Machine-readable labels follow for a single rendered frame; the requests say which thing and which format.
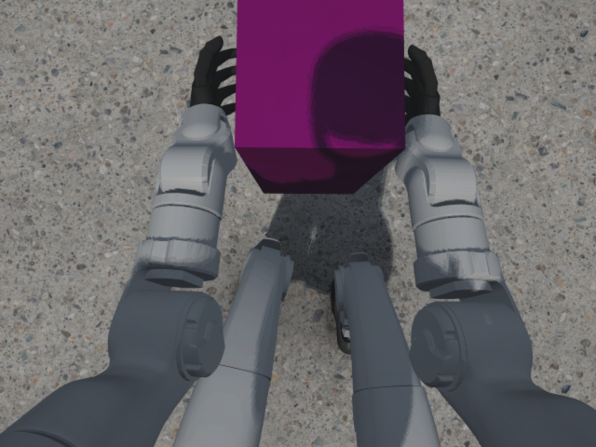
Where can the robot right shin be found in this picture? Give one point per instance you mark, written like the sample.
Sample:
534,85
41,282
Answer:
354,257

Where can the left robot thigh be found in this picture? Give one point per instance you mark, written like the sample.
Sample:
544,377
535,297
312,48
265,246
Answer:
227,408

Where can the robot left forearm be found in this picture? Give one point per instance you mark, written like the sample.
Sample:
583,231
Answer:
180,249

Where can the carton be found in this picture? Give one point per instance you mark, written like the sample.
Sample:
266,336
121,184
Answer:
320,96

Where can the robot right forearm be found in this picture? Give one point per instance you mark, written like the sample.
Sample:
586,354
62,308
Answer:
454,260

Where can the left robot hand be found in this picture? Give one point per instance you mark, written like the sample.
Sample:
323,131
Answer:
207,80

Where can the right robot hand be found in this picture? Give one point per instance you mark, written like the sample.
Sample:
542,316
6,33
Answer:
422,88

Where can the left robot upper arm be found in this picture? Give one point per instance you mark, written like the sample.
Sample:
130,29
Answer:
160,343

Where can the right robot upper arm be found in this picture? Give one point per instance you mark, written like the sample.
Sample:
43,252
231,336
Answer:
479,357

